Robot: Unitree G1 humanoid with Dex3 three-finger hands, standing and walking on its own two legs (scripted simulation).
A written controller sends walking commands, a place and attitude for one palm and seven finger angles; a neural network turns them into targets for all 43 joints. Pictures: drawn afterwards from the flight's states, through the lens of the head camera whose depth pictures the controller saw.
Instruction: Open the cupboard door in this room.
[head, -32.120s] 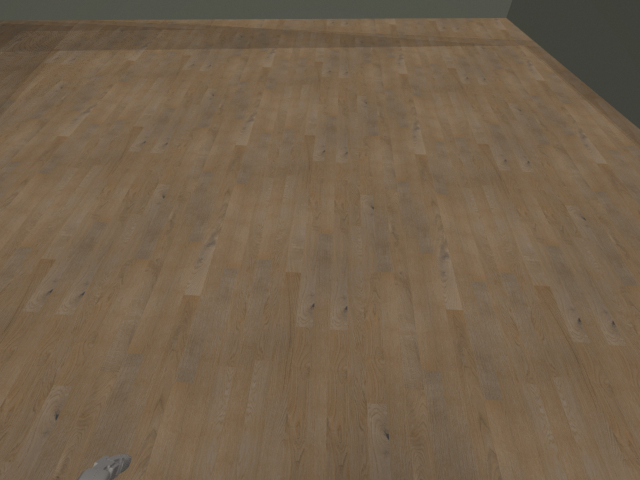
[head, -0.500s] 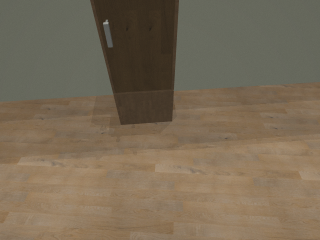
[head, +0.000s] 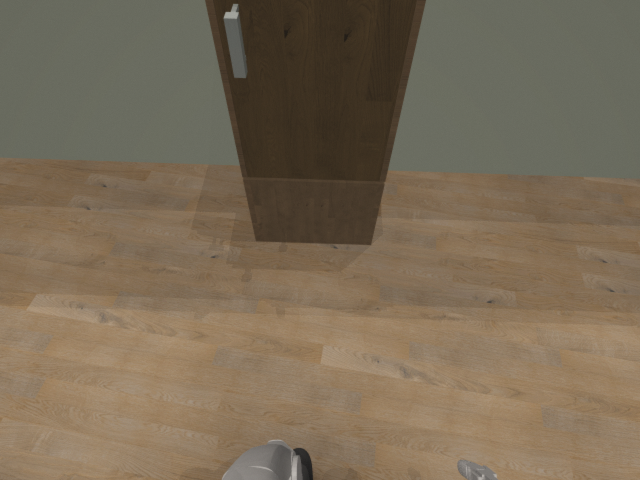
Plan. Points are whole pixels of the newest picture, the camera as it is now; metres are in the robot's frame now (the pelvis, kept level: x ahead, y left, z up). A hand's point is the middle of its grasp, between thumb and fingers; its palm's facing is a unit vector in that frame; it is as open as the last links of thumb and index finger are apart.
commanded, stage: take the last steps up to it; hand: left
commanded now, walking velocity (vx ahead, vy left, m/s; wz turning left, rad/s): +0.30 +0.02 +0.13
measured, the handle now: (238, 41) +0.87 +0.26 +0.05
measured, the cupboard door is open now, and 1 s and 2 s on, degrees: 0 0 0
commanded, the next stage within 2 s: come to a stop and stand still in 0.72 s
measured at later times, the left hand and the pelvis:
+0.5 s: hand (232, 362) +0.28 +0.17 -0.13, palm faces +0.00 -0.99 -0.17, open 7.4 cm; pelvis +0.17 -0.01 +0.03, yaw +2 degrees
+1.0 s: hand (261, 373) +0.27 +0.12 -0.15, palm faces +0.14 -0.97 -0.19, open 7.3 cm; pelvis +0.28 -0.05 +0.03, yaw +3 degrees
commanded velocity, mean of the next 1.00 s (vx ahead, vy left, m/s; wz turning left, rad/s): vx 0.15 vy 0.02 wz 0.04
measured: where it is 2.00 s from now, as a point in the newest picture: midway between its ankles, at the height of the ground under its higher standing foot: (342, 433)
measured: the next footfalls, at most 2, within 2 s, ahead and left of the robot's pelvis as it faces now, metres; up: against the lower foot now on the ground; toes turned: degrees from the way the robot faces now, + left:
right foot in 0.62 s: +0.35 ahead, -0.15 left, +0.00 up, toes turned -6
left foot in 1.06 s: +0.36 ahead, +0.09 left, +0.00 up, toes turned +5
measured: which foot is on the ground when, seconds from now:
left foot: down 0.00-0.62, up 0.64-1.00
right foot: down 0.00-0.00, up 0.02-0.60, down 0.62-1.00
